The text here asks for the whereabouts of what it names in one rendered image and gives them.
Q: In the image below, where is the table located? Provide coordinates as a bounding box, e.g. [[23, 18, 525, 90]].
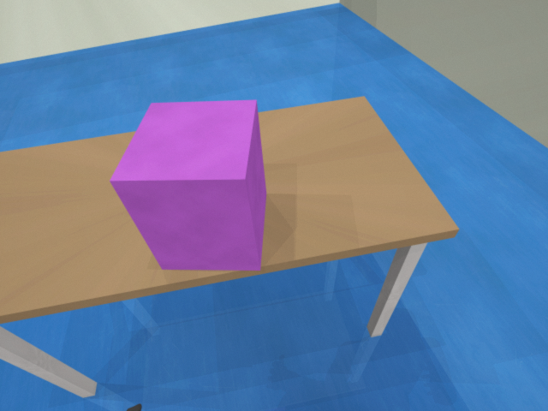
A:
[[0, 96, 459, 398]]

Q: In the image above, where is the carton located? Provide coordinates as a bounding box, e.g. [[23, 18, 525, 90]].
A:
[[110, 100, 266, 271]]

